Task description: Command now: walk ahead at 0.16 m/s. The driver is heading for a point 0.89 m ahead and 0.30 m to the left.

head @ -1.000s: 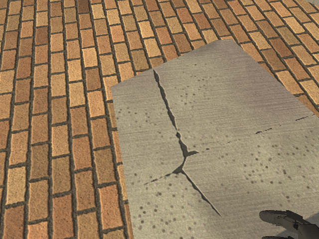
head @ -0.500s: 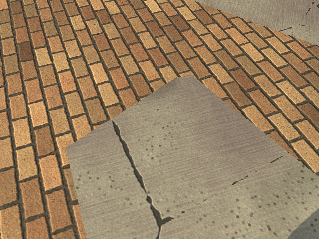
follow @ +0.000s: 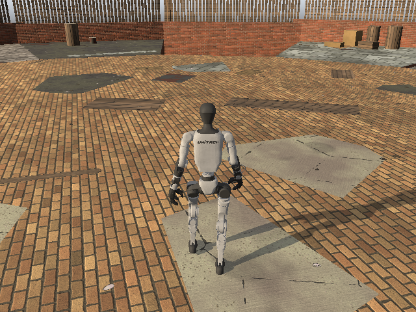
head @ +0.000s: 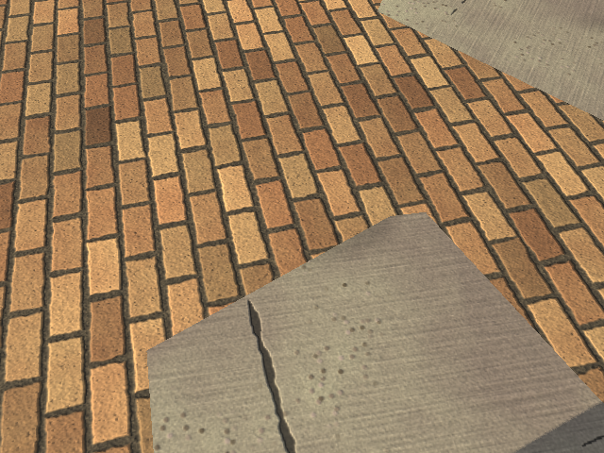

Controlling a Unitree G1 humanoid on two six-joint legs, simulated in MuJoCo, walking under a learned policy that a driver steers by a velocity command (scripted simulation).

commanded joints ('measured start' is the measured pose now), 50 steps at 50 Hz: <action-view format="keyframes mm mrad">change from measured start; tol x32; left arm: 1 -40 155 32 -30 -12 8 12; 50 -179 114 63 -161 -5 53 74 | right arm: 1 79 -116 -32 -19 -11 -18 5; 50 106 -204 -74 -107 14 60 -40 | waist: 1 -92 -113 -71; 50 -66 47 -121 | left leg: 1 189 -30 13 -104 34 39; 4 747 281 -288 -39 772 286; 9 311 202 -265 -270 -80 191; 17 110 53 -102 -285 -580 34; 29 213 -51 -6 -15 -41 44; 35 61 -57 36 241 -422 32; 38 235 -63 48 49 -276 60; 41 557 286 -624 -222 223 354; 50 430 108 -366 -243 -20 214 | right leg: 1 -1 -259 99 125 662 -90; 6 -412 -84 137 781 -451 82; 16 -71 -117 55 212 75 37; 21 -380 -159 120 52 -199 27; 36 -142 -440 237 181 404 -126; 39 -311 -254 5 479 211 33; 41 -601 -50 130 961 -455 114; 50 -519 -64 154 635 -135 113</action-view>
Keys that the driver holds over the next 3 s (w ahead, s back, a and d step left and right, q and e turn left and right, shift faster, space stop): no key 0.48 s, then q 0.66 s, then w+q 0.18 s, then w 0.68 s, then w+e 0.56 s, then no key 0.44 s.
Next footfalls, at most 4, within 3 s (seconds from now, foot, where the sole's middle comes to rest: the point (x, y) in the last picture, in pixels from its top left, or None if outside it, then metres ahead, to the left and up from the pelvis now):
0.04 left None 0.19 0.11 -0.78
0.32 right None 0.11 -0.13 -0.78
1.24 right None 0.22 -0.10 -0.78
1.68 left None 0.25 0.25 -0.78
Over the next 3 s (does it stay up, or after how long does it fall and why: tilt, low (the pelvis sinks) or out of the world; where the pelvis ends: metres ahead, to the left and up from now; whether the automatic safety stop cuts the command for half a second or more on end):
stays up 0.79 0.41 0.00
